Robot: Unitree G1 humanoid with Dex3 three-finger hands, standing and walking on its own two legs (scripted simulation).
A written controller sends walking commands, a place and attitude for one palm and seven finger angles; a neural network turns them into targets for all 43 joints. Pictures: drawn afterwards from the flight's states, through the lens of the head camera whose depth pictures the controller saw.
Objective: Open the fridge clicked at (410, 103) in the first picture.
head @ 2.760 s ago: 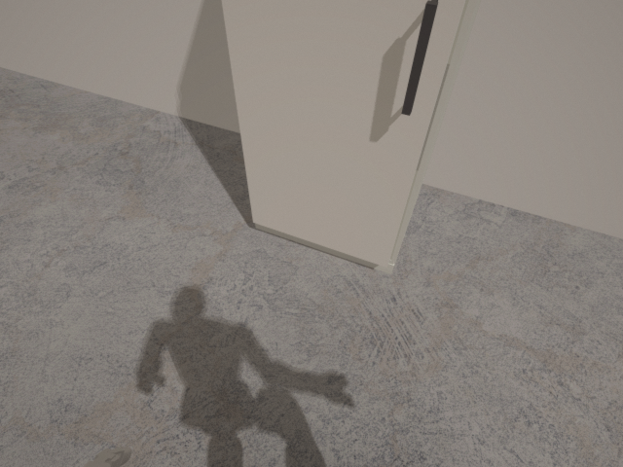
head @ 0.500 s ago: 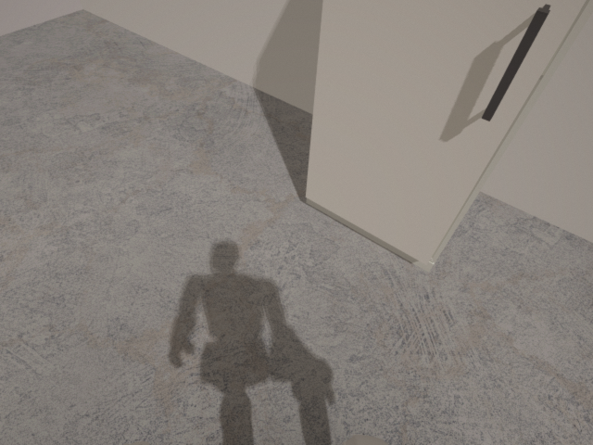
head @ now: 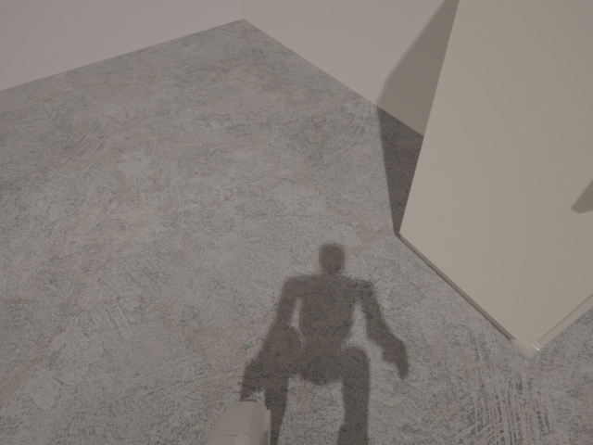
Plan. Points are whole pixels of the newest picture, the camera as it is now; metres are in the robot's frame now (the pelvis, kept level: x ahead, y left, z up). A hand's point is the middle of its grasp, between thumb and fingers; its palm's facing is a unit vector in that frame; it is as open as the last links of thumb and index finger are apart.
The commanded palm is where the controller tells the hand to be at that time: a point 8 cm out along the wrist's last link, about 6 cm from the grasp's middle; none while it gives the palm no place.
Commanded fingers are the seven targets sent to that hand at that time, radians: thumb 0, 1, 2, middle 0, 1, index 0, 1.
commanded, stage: walk to a spot facing it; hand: right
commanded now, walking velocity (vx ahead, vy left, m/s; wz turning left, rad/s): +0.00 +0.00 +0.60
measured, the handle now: out of the picture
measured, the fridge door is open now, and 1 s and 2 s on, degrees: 0 0 0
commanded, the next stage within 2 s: turn to face it in 1.72 s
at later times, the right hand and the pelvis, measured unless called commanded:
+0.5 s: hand (404, 379) +0.26 -0.15 -0.17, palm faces -0.26 +0.94 -0.22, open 7.4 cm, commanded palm none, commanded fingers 0.00 -0.90 -0.90 0.20 0.30 0.20 0.30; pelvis +0.12 +0.01 -0.01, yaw +16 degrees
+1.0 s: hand (385, 319) +0.37 -0.13 -0.17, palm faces -0.56 +0.80 -0.22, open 7.4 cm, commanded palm none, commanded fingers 0.00 -0.90 -0.90 0.20 0.30 0.20 0.30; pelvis +0.19 +0.00 -0.01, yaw +37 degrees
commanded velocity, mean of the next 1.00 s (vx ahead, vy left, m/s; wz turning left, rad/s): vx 0.04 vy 0.00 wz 0.60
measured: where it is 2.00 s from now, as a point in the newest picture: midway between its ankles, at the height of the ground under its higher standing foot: (297, 440)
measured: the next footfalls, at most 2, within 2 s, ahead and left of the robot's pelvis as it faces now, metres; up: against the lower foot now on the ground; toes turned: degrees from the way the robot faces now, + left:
left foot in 0.20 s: +0.18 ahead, +0.11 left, +0.00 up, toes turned +13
right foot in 0.62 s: +0.26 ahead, -0.10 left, +0.00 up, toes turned +16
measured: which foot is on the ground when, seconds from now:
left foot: up 0.00-0.18, down 0.20-0.62, up 0.64-1.00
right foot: down 0.00-0.18, up 0.20-0.60, down 0.62-1.00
